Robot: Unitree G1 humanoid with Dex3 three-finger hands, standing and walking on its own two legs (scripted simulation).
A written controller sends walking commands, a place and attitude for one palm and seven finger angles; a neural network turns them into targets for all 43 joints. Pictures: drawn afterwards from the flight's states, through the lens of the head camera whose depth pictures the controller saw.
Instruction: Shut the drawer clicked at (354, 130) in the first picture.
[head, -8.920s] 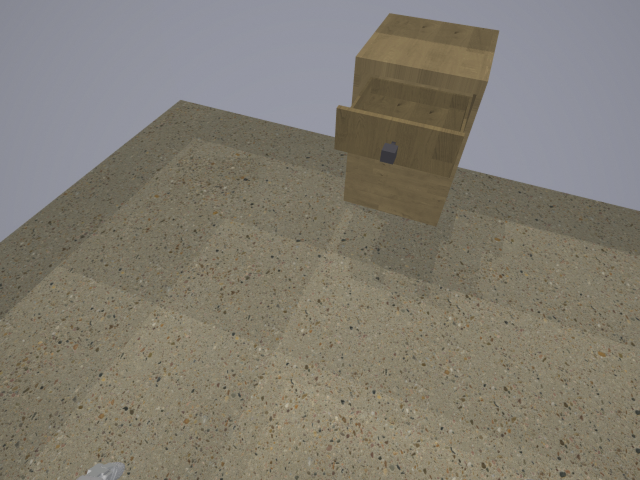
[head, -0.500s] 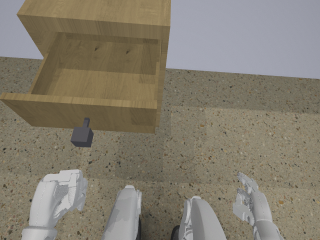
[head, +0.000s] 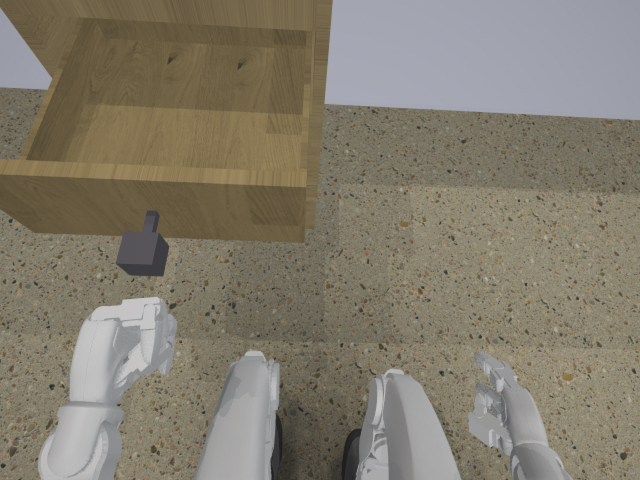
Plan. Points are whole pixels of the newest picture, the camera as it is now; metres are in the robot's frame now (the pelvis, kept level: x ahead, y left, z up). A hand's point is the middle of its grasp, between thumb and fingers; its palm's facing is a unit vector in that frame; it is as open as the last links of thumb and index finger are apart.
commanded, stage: bring the fist close to the handle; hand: left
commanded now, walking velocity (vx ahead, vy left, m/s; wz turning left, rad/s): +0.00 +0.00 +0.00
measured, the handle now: (147, 239) +0.38 +0.25 -0.01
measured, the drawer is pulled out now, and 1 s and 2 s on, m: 0.25 0.25 0.14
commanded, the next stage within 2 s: push the drawer shut in 0.52 s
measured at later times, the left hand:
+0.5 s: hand (170, 326) +0.28 +0.20 -0.01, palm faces +0.04 -1.00 -0.06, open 3.2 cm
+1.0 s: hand (178, 299) +0.31 +0.20 -0.01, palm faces +0.03 -1.00 -0.06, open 3.3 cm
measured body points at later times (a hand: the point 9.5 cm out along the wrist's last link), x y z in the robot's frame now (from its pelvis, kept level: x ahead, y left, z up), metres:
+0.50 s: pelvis +0.00 +0.00 -0.01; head +0.17 +0.02 +0.41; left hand +0.27 +0.25 -0.01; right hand +0.20 -0.24 -0.12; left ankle +0.07 +0.11 -0.52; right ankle +0.04 -0.10 -0.52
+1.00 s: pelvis +0.00 +0.00 -0.01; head +0.17 +0.03 +0.40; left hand +0.31 +0.25 -0.01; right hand +0.20 -0.24 -0.12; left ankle +0.07 +0.11 -0.52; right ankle +0.04 -0.10 -0.52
